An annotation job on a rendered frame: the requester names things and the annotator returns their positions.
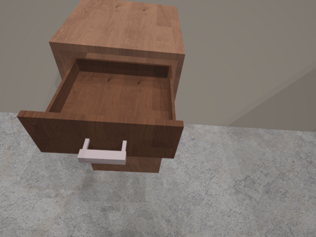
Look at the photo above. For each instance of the drawer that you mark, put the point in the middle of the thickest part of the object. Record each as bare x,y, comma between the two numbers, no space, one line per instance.
109,102

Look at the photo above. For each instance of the handle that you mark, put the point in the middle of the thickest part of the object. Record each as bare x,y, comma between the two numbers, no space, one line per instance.
102,156

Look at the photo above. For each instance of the cabinet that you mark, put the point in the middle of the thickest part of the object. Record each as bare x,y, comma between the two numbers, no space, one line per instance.
122,31

